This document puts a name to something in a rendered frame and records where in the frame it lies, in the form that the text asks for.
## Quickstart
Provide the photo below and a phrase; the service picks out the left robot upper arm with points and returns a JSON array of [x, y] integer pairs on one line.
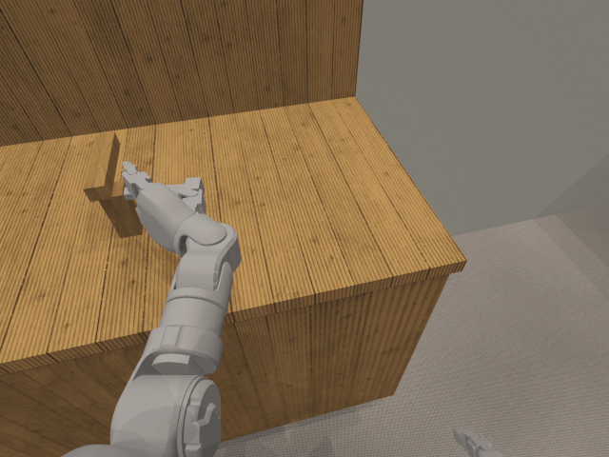
[[163, 416]]

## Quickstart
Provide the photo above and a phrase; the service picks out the robot left forearm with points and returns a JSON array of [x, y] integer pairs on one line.
[[187, 341]]

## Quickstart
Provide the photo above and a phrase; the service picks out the robot right hand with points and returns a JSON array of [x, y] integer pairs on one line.
[[475, 445]]

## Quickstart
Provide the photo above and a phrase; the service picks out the tap lever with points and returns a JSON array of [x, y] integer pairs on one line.
[[194, 183]]

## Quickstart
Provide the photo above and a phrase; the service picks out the robot left hand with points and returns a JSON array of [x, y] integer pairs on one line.
[[161, 209]]

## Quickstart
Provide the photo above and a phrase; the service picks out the counter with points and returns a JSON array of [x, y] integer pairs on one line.
[[343, 259]]

